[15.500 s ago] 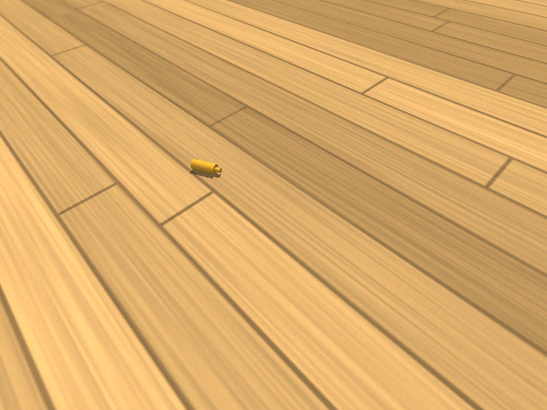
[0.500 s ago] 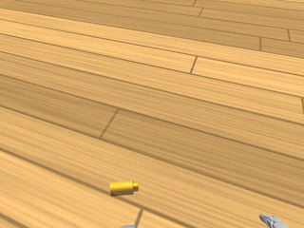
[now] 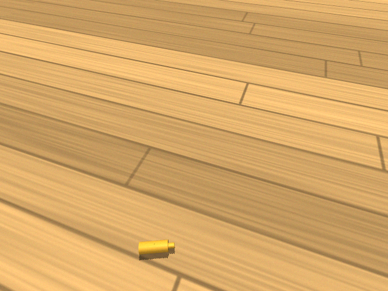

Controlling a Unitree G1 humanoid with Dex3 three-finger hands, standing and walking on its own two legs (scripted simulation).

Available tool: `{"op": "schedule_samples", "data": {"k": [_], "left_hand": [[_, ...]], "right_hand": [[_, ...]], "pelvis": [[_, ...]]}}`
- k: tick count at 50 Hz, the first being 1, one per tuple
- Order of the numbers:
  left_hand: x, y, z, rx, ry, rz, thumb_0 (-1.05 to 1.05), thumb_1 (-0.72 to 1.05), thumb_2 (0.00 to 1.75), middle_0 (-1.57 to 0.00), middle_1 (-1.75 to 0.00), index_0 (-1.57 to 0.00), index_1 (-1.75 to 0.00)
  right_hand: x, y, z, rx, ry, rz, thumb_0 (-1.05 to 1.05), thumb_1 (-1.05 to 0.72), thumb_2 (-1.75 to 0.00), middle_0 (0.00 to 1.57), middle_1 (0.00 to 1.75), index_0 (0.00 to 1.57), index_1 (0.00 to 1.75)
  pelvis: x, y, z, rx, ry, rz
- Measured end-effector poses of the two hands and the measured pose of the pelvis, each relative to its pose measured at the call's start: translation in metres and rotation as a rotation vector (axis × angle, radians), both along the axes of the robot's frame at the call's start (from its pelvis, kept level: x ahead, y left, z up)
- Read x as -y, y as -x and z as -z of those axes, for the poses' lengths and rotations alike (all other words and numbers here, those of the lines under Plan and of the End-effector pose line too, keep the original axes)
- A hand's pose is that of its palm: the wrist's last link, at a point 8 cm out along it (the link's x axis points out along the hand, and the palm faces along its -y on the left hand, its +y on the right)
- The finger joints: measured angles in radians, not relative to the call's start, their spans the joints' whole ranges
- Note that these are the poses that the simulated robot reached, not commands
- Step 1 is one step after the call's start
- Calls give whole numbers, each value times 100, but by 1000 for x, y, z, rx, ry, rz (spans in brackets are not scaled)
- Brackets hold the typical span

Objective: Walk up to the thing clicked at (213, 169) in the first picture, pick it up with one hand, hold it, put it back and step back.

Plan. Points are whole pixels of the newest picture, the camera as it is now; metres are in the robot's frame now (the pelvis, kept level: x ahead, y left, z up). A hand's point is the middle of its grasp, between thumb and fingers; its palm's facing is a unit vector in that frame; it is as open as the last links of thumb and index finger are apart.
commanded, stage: walk up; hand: left
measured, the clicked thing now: (157, 246) +0.46 +0.21 -0.75
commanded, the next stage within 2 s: none
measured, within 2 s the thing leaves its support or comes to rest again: neither
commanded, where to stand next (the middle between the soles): +0.08 -0.01 m, yaw +1 degrees
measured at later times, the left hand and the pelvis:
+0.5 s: hand out of the picture +0.08 +0.25 -0.16, palm faces +0.02 -0.95 -0.32, open 7.4 cm; pelvis +0.01 +0.00 +0.00, yaw +1 degrees
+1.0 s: hand out of the picture -0.01 +0.24 -0.15, palm faces +0.08 -0.92 -0.39, open 7.4 cm; pelvis -0.04 -0.04 -0.01, yaw +5 degrees
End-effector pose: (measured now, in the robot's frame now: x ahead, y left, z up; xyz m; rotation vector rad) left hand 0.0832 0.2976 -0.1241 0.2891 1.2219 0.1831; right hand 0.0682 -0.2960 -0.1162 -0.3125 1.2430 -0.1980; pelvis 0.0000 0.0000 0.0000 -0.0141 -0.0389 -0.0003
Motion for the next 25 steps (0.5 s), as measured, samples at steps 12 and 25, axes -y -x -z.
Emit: {"op": "schedule_samples", "data": {"k": [12,25], "left_hand": [[1,20,2,-64,-3,-39,0,90,90,-20,-30,-21,-30],[1,14,-1,-48,-10,-50,0,90,90,-20,-30,-21,-30]], "right_hand": [[0,-21,0,10,-4,-14,1,-90,-89,20,30,20,30],[-4,-44,-1,44,-17,-31,1,-90,-89,20,30,20,30]], "pelvis": [[2,-8,-1,-9,0,-10],[3,-12,-1,-13,-1,-15]]}}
